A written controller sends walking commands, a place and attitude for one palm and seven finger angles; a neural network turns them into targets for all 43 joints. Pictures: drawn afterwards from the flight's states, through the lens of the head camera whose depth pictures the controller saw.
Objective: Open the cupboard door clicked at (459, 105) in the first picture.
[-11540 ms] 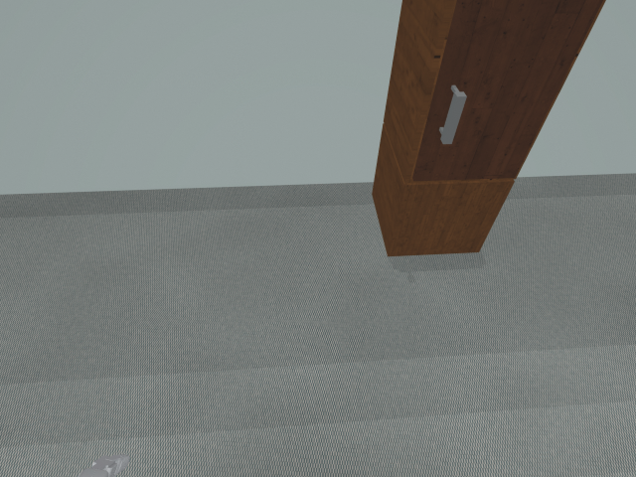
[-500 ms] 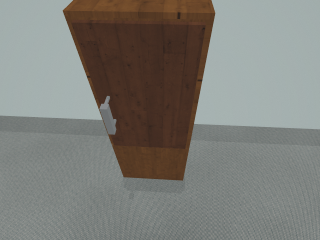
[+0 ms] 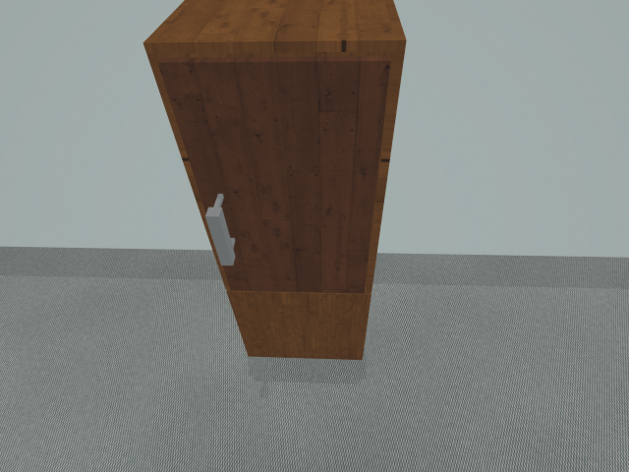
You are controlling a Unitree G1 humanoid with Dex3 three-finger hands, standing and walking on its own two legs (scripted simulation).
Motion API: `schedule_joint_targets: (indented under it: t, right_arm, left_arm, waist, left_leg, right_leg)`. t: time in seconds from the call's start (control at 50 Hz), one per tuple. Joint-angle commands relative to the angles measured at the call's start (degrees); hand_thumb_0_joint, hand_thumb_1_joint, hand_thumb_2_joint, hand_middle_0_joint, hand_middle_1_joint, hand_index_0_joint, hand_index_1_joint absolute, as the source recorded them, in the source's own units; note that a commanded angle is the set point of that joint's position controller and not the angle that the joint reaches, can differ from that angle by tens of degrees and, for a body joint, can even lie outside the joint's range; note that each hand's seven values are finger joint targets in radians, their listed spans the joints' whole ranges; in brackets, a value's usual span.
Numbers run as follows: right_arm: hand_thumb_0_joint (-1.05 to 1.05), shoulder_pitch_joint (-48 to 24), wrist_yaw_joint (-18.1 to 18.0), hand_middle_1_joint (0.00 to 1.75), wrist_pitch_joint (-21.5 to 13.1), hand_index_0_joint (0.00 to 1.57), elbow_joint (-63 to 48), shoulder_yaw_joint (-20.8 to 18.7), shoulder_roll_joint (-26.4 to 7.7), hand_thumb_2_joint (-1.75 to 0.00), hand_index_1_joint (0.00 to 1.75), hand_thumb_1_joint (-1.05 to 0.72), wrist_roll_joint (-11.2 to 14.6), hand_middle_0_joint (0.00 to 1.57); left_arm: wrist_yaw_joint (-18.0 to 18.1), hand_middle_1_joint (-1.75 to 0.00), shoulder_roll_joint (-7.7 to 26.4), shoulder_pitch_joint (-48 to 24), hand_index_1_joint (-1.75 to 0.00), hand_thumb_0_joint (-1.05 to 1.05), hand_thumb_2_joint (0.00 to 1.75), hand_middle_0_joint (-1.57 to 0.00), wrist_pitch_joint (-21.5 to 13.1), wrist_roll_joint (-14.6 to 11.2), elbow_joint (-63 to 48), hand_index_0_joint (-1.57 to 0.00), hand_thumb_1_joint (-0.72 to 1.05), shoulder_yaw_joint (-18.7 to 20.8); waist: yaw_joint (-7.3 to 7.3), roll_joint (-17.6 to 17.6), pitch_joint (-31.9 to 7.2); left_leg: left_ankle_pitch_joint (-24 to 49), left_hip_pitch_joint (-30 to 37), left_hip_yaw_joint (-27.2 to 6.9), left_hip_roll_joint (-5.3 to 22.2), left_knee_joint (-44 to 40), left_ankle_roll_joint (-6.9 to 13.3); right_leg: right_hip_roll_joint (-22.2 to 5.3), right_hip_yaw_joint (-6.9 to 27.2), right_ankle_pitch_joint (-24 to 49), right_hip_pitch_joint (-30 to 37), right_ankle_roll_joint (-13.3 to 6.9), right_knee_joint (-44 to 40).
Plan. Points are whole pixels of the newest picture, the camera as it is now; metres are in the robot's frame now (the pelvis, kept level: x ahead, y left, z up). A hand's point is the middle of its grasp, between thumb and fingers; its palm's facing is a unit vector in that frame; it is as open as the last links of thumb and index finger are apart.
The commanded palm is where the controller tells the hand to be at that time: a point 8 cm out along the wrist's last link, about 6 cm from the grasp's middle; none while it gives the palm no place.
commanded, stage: come to a stop and stand still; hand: left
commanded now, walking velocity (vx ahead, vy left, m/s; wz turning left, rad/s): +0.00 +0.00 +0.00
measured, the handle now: (223, 229) +0.58 +0.23 -0.08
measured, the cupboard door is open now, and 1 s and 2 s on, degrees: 0 0 0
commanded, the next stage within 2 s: look again from close up in 0.18 s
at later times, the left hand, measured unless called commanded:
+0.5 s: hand out of the picture +0.01 +0.15 -0.17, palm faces +0.02 -0.98 -0.19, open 7.3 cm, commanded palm none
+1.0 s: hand out of the picture +0.12 +0.18 -0.12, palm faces +0.22 -0.95 -0.23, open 7.2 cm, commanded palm +0.14 +0.21 -0.07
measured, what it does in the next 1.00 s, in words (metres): stands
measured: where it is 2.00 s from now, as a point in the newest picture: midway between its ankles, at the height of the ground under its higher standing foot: outside the picture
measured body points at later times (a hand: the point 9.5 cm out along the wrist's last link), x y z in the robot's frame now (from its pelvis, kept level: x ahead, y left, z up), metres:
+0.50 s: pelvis +0.02 -0.02 +0.00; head +0.03 -0.03 +0.45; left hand +0.01 +0.20 -0.15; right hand -0.01 -0.22 -0.16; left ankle -0.02 +0.10 -0.74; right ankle +0.04 -0.11 -0.74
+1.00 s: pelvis +0.04 -0.02 +0.00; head +0.05 -0.03 +0.45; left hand +0.11 +0.23 -0.10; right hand +0.07 -0.25 -0.15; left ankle -0.02 +0.10 -0.74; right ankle +0.04 -0.11 -0.74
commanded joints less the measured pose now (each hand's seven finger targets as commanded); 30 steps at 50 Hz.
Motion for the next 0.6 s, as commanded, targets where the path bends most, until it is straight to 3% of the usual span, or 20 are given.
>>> schedule_joint_targets:
  t: [0.0,0.02,0.1,0.24,0.44,0.58]
  right_arm:
    - [0.0,2.97,-0.12,0.3,-0.79,0.2,-1.83,-0.36,-5.08,-0.9,0.3,-0.9,0.09,0.2]
    - [0.0,3.39,-0.1,0.3,-0.79,0.2,-1.38,-0.27,-4.96,-0.9,0.3,-0.9,0.12,0.2]
    - [0.0,4.27,-0.14,0.3,-1.12,0.2,0.42,0.19,-4.42,-0.9,0.3,-0.9,0.24,0.2]
    - [0.0,6.1,-0.46,0.3,-1.48,0.2,3.99,0.81,-2.7,-0.9,0.3,-0.9,0.51,0.2]
    - [0.0,7.23,-0.99,0.3,-1.7,0.2,7.29,1.0,-0.97,-0.9,0.3,-0.9,0.58,0.2]
    - [0.0,7.24,-1.22,0.3,-1.75,0.2,7.84,0.75,-0.81,-0.9,0.3,-0.9,0.57,0.2]
  left_arm:
    - [-0.01,-0.3,5.78,1.1,-0.3,0.0,0.9,-0.2,-1.5,0.12,-2.03,-0.2,0.9,0.96]
    - [-0.02,-0.3,5.9,1.13,-0.3,0.0,0.9,-0.2,-1.62,0.07,-1.84,-0.2,0.9,0.94]
    - [-0.05,-0.3,5.85,1.96,-0.3,0.0,0.9,-0.2,-2.01,-0.05,-0.63,-0.2,0.9,0.85]
    - [0.15,-0.3,5.02,2.94,-0.3,0.0,0.9,-0.2,-2.53,-0.2,2.13,-0.2,0.9,0.58]
    - [0.45,-0.3,3.9,3.65,-0.3,0.0,0.9,-0.2,-2.63,-0.25,4.22,-0.2,0.9,0.56]
    - [0.51,-0.3,3.88,3.78,-0.3,0.0,0.9,-0.2,-2.82,-0.22,4.32,-0.2,0.9,0.77]
  waist:
    - [-0.67,-4.25,5.53]
    - [-0.85,-5.21,5.15]
    - [-0.84,-2.99,3.66]
    - [-0.74,-3.53,4.2]
    - [-0.41,-1.43,4.53]
    - [-0.58,-2.92,2.94]
  left_leg:
    - [-7.49,-8.33,-8.18,5.87,-11.6,1.63]
    - [-6.6,-7.53,-7.7,5.59,-11.01,1.56]
    - [-4.52,-6.43,-7.33,5.58,-10.99,1.39]
    - [0.7,-5.24,-6.54,5.76,-10.08,0.85]
    - [4.83,-4.51,-5.68,6.26,-9.23,0.37]
    - [7.32,-3.19,-5.03,6.3,-7.96,0.04]
  right_leg:
    - [-3.78,8.14,-9.67,0.81,-1.14,-8.9]
    - [-4.12,8.53,-10.47,0.6,-1.16,-9.58]
    - [-4.5,8.66,-8.55,1.67,-1.29,-9.56]
    - [-5.11,8.04,-3.29,3.07,-1.73,-9.2]
    - [-5.22,7.33,4.19,4.92,-2.14,-7.71]
    - [-5.48,7.38,9.8,6.42,-2.14,-7.09]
